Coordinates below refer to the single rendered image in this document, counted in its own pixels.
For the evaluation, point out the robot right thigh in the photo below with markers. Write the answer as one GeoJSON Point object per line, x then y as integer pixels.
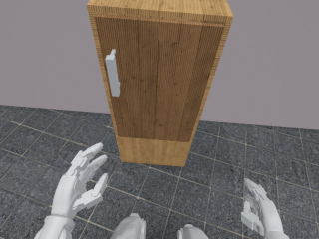
{"type": "Point", "coordinates": [190, 232]}

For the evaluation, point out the left robot shin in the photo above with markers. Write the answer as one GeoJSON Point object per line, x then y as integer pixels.
{"type": "Point", "coordinates": [134, 215]}

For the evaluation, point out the right robot hand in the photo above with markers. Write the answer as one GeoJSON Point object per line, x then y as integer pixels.
{"type": "Point", "coordinates": [265, 217]}

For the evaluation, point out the handle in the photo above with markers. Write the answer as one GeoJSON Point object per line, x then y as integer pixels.
{"type": "Point", "coordinates": [113, 73]}

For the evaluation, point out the cupboard door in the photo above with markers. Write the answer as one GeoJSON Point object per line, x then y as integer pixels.
{"type": "Point", "coordinates": [163, 68]}

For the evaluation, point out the robot left forearm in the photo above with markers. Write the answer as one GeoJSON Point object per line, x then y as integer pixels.
{"type": "Point", "coordinates": [56, 227]}

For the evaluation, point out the left robot hand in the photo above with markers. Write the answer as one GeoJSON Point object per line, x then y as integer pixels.
{"type": "Point", "coordinates": [73, 183]}

